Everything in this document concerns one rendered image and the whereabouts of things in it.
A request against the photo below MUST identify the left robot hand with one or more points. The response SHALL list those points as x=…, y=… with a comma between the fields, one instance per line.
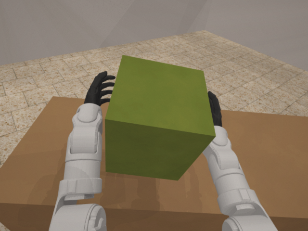
x=95, y=92

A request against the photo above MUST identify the right robot upper arm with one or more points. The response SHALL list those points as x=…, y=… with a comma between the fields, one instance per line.
x=248, y=223

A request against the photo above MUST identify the right robot hand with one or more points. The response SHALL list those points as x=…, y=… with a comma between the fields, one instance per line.
x=215, y=109

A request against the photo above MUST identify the left robot upper arm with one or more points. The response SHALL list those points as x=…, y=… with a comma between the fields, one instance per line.
x=84, y=217

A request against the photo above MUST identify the robot left forearm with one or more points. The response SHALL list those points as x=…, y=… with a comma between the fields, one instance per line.
x=83, y=156

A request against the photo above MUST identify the carton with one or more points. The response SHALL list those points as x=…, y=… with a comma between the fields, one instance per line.
x=158, y=120

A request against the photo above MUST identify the robot right forearm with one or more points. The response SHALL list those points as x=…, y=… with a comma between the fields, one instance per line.
x=235, y=198

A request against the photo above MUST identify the pedestal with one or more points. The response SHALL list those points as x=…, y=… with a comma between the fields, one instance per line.
x=272, y=151

